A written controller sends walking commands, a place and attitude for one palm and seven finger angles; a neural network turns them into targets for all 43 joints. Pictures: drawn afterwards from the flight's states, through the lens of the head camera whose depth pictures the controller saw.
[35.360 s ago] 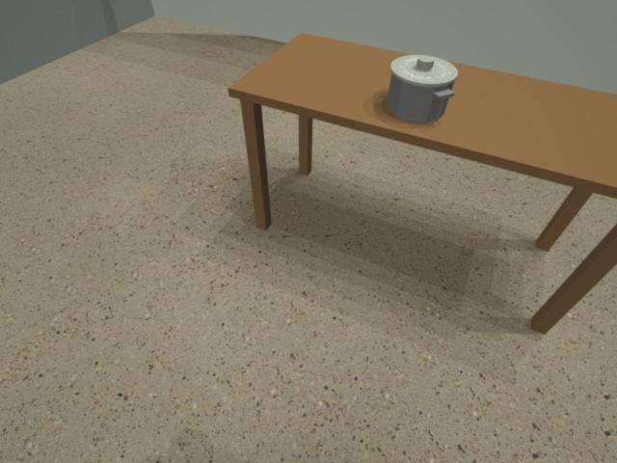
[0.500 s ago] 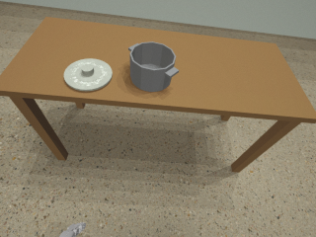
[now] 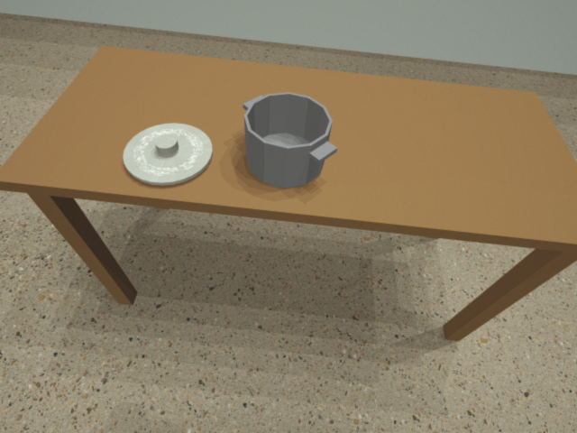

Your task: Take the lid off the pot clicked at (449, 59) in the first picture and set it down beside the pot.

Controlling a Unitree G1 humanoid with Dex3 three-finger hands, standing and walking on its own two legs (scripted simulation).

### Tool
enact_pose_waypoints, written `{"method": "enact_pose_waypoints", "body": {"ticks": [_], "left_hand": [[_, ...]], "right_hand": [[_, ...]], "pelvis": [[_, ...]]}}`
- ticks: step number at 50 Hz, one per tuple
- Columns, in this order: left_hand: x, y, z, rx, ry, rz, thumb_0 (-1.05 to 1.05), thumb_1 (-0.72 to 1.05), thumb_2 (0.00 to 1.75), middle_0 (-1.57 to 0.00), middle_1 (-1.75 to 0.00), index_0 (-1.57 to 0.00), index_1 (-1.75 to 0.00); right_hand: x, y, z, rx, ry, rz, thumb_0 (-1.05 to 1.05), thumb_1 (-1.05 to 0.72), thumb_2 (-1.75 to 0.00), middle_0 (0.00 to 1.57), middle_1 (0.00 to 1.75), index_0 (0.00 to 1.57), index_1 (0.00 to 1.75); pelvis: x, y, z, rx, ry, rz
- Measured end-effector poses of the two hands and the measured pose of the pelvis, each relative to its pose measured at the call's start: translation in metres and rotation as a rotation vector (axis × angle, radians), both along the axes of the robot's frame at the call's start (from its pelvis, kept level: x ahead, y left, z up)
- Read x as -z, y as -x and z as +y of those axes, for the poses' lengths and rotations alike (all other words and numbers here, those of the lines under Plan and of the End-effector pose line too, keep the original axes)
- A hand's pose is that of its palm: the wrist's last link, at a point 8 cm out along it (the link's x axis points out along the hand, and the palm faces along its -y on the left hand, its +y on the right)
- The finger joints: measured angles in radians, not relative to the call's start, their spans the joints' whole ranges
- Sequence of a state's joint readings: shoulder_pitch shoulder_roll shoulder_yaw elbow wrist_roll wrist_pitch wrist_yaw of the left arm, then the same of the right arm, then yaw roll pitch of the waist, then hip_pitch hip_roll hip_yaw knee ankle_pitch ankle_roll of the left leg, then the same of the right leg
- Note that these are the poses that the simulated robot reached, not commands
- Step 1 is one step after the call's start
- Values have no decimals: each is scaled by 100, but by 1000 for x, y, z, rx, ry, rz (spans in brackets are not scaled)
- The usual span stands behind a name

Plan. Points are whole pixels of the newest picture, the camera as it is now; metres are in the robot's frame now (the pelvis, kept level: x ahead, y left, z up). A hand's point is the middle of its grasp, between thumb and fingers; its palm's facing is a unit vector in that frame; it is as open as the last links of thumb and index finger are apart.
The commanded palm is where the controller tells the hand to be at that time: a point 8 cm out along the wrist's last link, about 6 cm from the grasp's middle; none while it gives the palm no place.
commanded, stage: let the arm hang, fingers relaxed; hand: left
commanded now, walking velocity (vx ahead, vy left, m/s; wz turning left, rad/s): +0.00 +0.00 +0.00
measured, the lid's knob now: (166, 144) +0.65 +0.28 -0.05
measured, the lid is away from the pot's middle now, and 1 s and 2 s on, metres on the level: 0.26 0.26 0.26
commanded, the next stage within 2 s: look to check the result in 0.46 s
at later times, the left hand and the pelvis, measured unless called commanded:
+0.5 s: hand out of the picture +0.04 +0.18 -0.19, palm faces +0.05 -0.98 -0.18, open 7.3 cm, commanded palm none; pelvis +0.03 +0.01 +0.00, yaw +0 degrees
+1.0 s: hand (161, 423) +0.16 +0.20 -0.18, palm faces +0.08 -0.98 -0.18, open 7.4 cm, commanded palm none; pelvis +0.09 +0.02 +0.00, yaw +2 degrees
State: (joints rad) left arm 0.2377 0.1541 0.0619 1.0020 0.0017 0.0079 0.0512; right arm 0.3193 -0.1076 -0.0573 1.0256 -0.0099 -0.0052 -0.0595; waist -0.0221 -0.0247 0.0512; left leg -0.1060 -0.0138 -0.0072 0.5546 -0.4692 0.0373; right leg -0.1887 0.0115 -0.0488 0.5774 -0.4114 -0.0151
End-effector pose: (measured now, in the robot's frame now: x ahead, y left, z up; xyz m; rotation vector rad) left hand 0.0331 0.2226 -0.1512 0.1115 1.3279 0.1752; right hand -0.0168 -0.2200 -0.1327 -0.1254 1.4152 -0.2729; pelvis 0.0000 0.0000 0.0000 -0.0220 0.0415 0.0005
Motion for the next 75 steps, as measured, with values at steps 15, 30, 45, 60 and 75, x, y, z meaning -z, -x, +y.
{"method": "enact_pose_waypoints", "body": {"ticks": [15, 30, 45, 60, 75], "left_hand": [[-1, 13, -1, -15, -2, 73, 1, 93, 90, -20, -30, -20, -30], [2, -10, 10, -14, 3, 70, 1, 93, 90, -20, -30, -20, -30], [8, -62, 31, 1, 15, 55, 1, 91, 90, -20, -30, -20, -30], [0, -149, 32, 28, -1, -54, 0, 92, 90, -20, -30, -20, -30], [-16, -166, 33, -9, -26, 33, 0, 92, 90, -20, -30, -20, -30]], "right_hand": [[-1, -8, 4, 0, -11, 47, 1, -92, -90, 20, 30, 20, 30], [-5, -9, 24, 21, -22, 99, 1, -92, -90, 20, 30, 20, 30], [-6, -31, 55, 2, -30, 112, 0, -91, -90, 20, 30, 20, 30], [0, -117, 37, 14, -34, 9, 0, -91, -90, 20, 30, 20, 30], [-9, -220, 18, -48, -12, -65, 1, -93, -90, 20, 30, 20, 30]], "pelvis": [[-2, -14, -1, 1, -4, 3], [-3, -31, 10, 2, 2, 14], [0, -66, 30, -20, 5, 11], [1, -125, 30, -17, -6, -10], [-12, -181, 26, -19, -25, 14]]}}
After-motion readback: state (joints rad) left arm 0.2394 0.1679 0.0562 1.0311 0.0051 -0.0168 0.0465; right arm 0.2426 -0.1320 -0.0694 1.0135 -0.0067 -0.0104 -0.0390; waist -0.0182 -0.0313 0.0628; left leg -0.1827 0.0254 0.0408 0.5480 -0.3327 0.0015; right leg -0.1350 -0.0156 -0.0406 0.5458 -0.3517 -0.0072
